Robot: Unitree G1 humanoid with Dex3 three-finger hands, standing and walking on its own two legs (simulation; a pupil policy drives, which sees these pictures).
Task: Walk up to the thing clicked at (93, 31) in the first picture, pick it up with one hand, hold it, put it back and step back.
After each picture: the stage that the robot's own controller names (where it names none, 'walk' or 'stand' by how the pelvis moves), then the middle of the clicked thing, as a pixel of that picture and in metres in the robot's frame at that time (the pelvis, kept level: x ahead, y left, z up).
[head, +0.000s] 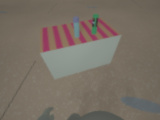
stand; (94, 24) +1.13 +0.05 -0.02
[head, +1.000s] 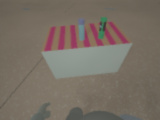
rise first; (102, 28) +1.01 -0.02 +0.00
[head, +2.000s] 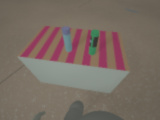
rise first; (93, 43) +0.66 +0.09 +0.00
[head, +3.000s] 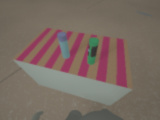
walk; (92, 52) +0.54 +0.03 +0.01
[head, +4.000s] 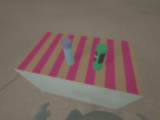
stand; (99, 58) +0.49 -0.02 +0.00
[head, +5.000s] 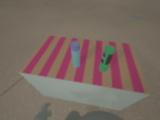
stand; (105, 60) +0.51 -0.07 +0.00
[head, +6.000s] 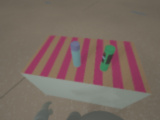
stand; (106, 59) +0.50 -0.09 -0.01
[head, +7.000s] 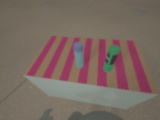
stand; (110, 60) +0.49 -0.11 -0.01
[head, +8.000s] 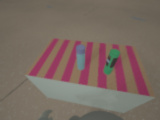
stand; (110, 63) +0.50 -0.12 -0.02
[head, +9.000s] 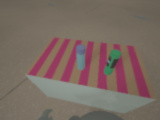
stand; (111, 63) +0.49 -0.12 -0.02
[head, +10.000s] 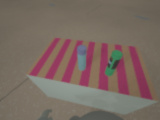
stand; (112, 64) +0.48 -0.13 -0.02
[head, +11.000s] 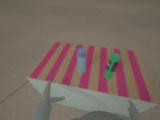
rise first; (111, 67) +0.48 -0.11 -0.02
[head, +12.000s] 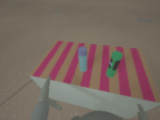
go down; (113, 65) +0.49 -0.12 -0.02
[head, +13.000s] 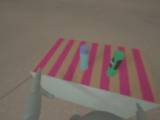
go down; (114, 65) +0.49 -0.13 -0.01
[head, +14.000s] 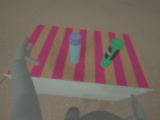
go down; (110, 55) +0.49 -0.12 +0.04
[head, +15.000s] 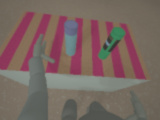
close in; (109, 46) +0.51 -0.12 +0.06
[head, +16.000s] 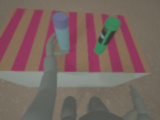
close; (104, 39) +0.52 -0.10 +0.09
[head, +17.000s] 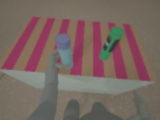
lift; (109, 46) +0.51 -0.11 +0.07
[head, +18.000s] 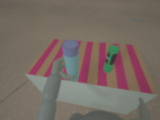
lift; (110, 60) +0.52 -0.12 +0.02
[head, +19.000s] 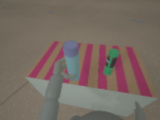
hold; (110, 63) +0.50 -0.12 +0.00
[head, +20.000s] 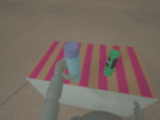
hold; (111, 64) +0.49 -0.12 -0.01
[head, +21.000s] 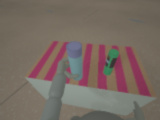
crouch; (110, 63) +0.50 -0.12 -0.01
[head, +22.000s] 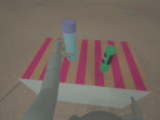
crouch; (106, 60) +0.50 -0.12 -0.01
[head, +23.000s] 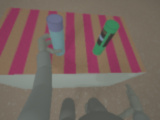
lower; (103, 40) +0.52 -0.11 +0.08
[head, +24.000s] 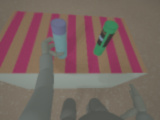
lower; (103, 41) +0.52 -0.11 +0.08
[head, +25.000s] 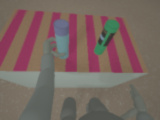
lower; (104, 40) +0.52 -0.11 +0.08
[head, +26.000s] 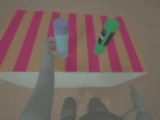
lower; (103, 40) +0.52 -0.11 +0.08
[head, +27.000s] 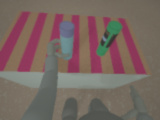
draw back; (106, 41) +0.52 -0.12 +0.08
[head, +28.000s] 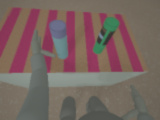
withdraw; (103, 39) +0.52 -0.10 +0.08
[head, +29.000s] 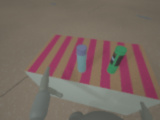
sink last; (115, 61) +0.49 -0.12 +0.03
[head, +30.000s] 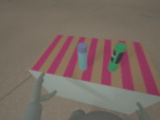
stand; (115, 58) +0.51 -0.12 +0.03
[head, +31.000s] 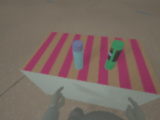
stand; (112, 56) +0.50 -0.11 +0.05
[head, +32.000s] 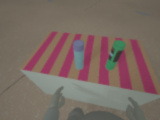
stand; (113, 57) +0.50 -0.11 +0.05
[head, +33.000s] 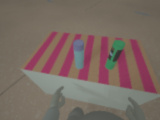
stand; (113, 56) +0.51 -0.11 +0.05
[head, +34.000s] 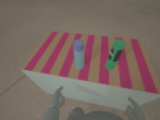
stand; (113, 56) +0.50 -0.11 +0.05
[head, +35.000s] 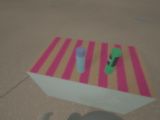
stand; (111, 62) +0.51 -0.12 -0.01
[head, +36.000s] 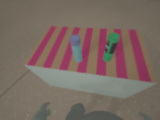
walk; (110, 49) +0.55 -0.08 +0.01
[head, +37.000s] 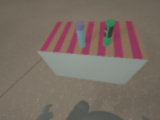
walk; (108, 34) +0.76 -0.08 -0.01
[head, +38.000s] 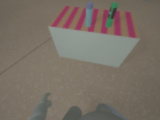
walk; (111, 16) +1.08 -0.12 +0.01
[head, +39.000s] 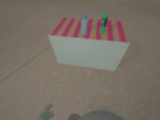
stand; (103, 24) +1.13 -0.07 -0.01
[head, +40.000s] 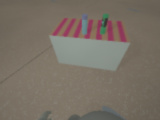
stand; (104, 24) +1.14 -0.08 -0.02
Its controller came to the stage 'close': yes
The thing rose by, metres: 0.00
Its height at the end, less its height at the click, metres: +0.00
